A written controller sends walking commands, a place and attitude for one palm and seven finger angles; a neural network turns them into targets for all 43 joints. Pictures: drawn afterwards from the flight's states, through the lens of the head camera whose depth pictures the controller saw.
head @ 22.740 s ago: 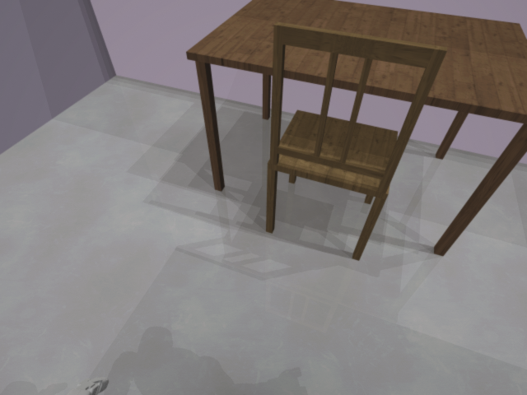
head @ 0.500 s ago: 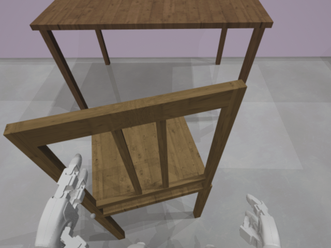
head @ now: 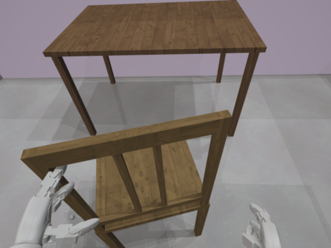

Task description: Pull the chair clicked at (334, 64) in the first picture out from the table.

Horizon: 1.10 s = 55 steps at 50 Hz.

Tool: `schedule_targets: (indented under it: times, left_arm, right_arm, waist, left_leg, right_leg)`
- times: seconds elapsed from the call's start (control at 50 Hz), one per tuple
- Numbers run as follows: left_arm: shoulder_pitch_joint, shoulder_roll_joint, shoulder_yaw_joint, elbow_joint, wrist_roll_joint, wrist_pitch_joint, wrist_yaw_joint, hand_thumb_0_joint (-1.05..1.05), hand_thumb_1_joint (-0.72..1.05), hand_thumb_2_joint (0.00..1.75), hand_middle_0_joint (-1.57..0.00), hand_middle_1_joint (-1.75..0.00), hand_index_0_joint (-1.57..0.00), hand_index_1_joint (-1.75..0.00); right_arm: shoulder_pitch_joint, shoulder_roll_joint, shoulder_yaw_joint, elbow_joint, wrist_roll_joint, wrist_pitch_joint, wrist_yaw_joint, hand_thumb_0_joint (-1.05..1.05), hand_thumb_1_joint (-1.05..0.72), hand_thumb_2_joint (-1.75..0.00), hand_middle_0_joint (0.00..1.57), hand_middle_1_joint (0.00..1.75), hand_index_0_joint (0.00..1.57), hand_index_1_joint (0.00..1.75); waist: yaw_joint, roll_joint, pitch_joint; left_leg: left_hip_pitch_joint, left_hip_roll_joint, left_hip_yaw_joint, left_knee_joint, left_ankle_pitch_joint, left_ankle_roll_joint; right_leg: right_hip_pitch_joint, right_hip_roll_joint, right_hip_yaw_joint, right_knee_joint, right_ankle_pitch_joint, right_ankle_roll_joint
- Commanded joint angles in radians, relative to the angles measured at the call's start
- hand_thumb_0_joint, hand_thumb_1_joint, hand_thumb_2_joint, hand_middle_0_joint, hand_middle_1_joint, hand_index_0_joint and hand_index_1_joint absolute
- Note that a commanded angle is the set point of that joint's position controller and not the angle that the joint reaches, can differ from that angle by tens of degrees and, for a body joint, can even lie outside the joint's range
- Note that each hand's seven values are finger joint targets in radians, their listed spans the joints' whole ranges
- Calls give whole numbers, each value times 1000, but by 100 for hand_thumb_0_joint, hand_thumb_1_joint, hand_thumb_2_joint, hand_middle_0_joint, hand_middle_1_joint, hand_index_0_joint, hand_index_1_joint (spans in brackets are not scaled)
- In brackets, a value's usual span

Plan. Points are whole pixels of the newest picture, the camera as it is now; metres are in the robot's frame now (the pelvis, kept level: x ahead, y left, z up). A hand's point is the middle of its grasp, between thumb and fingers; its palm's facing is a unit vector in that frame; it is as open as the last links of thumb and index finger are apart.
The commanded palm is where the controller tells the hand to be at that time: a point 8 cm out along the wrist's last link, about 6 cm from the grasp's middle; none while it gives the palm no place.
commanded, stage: draw the hand back to the body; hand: left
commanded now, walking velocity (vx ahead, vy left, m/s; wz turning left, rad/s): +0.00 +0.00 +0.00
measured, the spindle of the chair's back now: (130, 187) +0.29 +0.14 -0.06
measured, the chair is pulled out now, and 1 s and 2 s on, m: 0.62 0.61 0.61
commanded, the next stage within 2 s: step back with the hand held close in 0.66 s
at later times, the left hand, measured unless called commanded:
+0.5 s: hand (58, 208) +0.17 +0.23 +0.09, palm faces +0.24 -0.85 -0.48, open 7.2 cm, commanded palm +0.14 +0.29 +0.18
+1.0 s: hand (50, 211) +0.17 +0.24 +0.09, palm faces +0.14 -0.84 -0.53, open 6.9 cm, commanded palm +0.12 +0.29 +0.19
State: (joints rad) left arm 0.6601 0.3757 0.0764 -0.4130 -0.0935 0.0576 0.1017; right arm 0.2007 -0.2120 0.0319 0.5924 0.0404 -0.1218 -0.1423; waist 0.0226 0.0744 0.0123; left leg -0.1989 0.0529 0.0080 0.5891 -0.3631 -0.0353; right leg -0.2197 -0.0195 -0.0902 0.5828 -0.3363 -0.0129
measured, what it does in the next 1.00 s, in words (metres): stands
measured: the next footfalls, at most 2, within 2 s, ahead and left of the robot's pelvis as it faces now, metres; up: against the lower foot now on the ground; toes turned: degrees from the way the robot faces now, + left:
right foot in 1.86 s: -0.25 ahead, -0.06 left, +0.00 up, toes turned +0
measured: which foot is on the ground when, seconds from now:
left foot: down 0.00-1.00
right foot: down 0.00-1.00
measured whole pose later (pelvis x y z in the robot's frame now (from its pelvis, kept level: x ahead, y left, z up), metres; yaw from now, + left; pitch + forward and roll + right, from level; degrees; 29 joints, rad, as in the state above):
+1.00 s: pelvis -0.02 +0.00 +0.01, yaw -1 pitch -2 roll +0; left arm 0.59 0.48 0.24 -0.43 -0.10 0.07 0.08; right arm 0.13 -0.24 0.01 0.57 0.05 -0.09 -0.10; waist 0.04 0.05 0.17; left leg -0.18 0.06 0.02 0.48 -0.26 -0.04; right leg -0.21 -0.01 -0.08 0.48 -0.24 -0.02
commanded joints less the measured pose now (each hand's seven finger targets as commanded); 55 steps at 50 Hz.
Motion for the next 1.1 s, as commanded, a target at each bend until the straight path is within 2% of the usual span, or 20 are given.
schedule_targets:
  times: [0.0,0.08,0.12,0.14,0.26,0.34,0.42,0.58,0.7,0.74,0.76,0.78,0.8,0.82,0.86,0.92,0.94,0.96,1.02,1.08]
  left_arm:
    - [-137,198,345,-320,23,-128,110,0,43,67,-13,-20,-13,-20]
    - [-175,225,388,-306,19,-128,114,0,57,74,-16,-23,-16,-23]
    - [-218,267,420,-357,20,-136,118,0,65,78,-16,-25,-16,-25]
    - [-227,283,434,-362,21,-132,120,0,68,80,-17,-26,-17,-26]
    - [-275,328,471,-437,23,-123,134,0,90,90,-20,-30,-20,-30]
    - [-265,306,456,-400,22,-111,127,0,90,90,-20,-30,-20,-30]
    - [-276,314,465,-411,23,-122,127,0,90,90,-20,-30,-20,-30]
    - [-273,306,456,-420,26,-121,123,0,90,90,-20,-30,-20,-30]
    - [-260,307,459,-424,29,-121,124,0,90,90,-20,-30,-20,-30]
    - [-263,309,458,-407,31,-113,122,0,90,90,-20,-30,-20,-30]
    - [-301,285,423,-447,32,-119,118,0,90,90,-20,-30,-20,-30]
    - [-457,496,581,-445,-10,-176,91,0,90,90,-20,-30,-20,-30]
    - [-399,399,523,-375,-2,-172,75,0,90,90,-20,-30,-20,-30]
    - [-361,366,505,-361,-2,-166,75,0,90,90,-20,-30,-20,-30]
    - [-325,342,487,-370,-3,-176,69,0,90,90,-20,-30,-20,-30]
    - [-233,357,508,-449,-1,-198,80,0,90,90,-20,-30,-20,-30]
    - [-172,363,519,-444,-2,-202,81,0,90,90,-20,-30,-20,-30]
    - [-143,360,525,-474,0,-206,85,0,90,90,-20,-30,-20,-30]
    - [-97,383,551,-537,-3,-215,94,0,90,90,-20,-30,-20,-30]
    - [-47,381,559,-552,-4,-219,99,0,90,90,-20,-30,-20,-30]
  right_arm:
    - [-128,-93,-37,-135,-7,-77,4,0,-90,-90,20,30,20,30]
    - [-138,-99,-43,-113,-8,-83,11,0,-90,-90,20,30,20,30]
    - [-140,-105,-44,-108,-10,-93,14,0,-90,-90,20,30,20,30]
    - [-153,-105,-42,-103,-7,-96,16,0,-90,-90,20,30,20,30]
    - [-141,-107,-37,-90,-3,-120,26,0,-90,-90,20,30,20,30]
    - [-160,-110,-37,-82,-3,-130,33,0,-90,-90,20,30,20,30]
    - [-150,-115,-40,-81,-9,-139,35,0,-90,-90,20,30,20,30]
    - [-152,-117,-41,-77,-10,-145,39,0,-90,-90,20,30,20,30]
    - [-150,-116,-42,-77,-10,-147,41,0,-90,-90,20,30,20,30]
    - [-162,-114,-39,-75,-7,-146,42,0,-90,-90,20,30,20,30]
    - [-151,-114,-33,-83,-8,-151,44,0,-90,-90,20,30,20,30]
    - [-82,-158,-72,-129,18,-95,36,0,-90,-90,20,30,20,30]
    - [-87,-130,-69,-124,15,-71,39,0,-90,-90,20,30,20,30]
    - [-103,-121,-69,-134,15,-58,43,0,-90,-90,20,30,20,30]
    - [-106,-123,-64,-154,14,-44,42,0,-90,-90,20,30,20,30]
    - [-120,-133,-70,-173,6,-16,40,0,-90,-90,20,30,20,30]
    - [-139,-130,-73,-172,10,-10,37,0,-90,-90,20,30,20,30]
    - [-129,-129,-71,-184,6,-1,39,0,-90,-90,20,30,20,30]
    - [-146,-125,-80,-194,5,8,32,0,-90,-90,20,30,20,30]
    - [-144,-127,-84,-191,2,6,24,0,-90,-90,20,30,20,30]
  waist:
    - [31,47,-117]
    - [30,23,-106]
    - [36,38,-149]
    - [39,75,-143]
    - [41,119,-167]
    - [41,118,-135]
    - [42,83,-165]
    - [42,115,-169]
    - [46,99,-184]
    - [45,111,-156]
    - [38,125,-158]
    - [16,41,-8]
    - [3,3,-21]
    - [5,-35,-27]
    - [5,27,-81]
    - [14,62,-211]
    - [17,111,-239]
    - [19,110,-275]
    - [20,61,-307]
    - [15,83,-293]
  left_leg:
    - [66,-9,-7,-116,313,34]
    - [91,-7,2,-126,330,36]
    - [115,-7,3,-126,355,38]
    - [112,-11,2,-128,360,35]
    - [135,-6,1,-131,420,32]
    - [131,-5,3,-130,421,31]
    - [145,-3,3,-129,417,37]
    - [141,-2,2,-136,409,33]
    - [144,2,0,-132,432,34]
    - [128,-1,2,-135,411,30]
    - [132,-2,4,-136,406,33]
    - [66,30,-28,-121,367,46]
    - [59,28,-30,-114,330,40]
    - [60,24,-21,-105,325,39]
    - [83,28,-23,-121,382,37]
    - [125,55,-34,-123,572,39]
    - [144,61,-34,-128,599,44]
    - [138,72,-41,-127,618,45]
    - [103,83,-48,-101,611,44]
    - [46,83,-59,-104,530,42]
  right_leg:
    - [92,-42,37,-123,330,-13]
    - [111,-44,47,-145,372,-9]
    - [137,-48,50,-142,403,-9]
    - [145,-48,57,-144,406,-14]
    - [167,-56,47,-134,448,-10]
    - [150,-52,45,-142,452,-10]
    - [156,-54,35,-136,452,-5]
    - [157,-56,38,-135,435,-6]
    - [161,-56,33,-124,450,-6]
    - [153,-53,37,-134,429,-9]
    - [148,-57,30,-134,422,-4]
    - [32,-97,158,-199,517,-8]
    - [56,-121,153,-205,549,-13]
    - [64,-130,153,-203,580,-12]
    - [96,-135,142,-176,604,-12]
    - [165,-116,110,-113,647,-3]
    - [164,-108,111,-103,626,1]
    - [191,-104,92,-91,596,3]
    - [192,-109,92,-74,614,6]
    - [173,-111,90,-67,572,0]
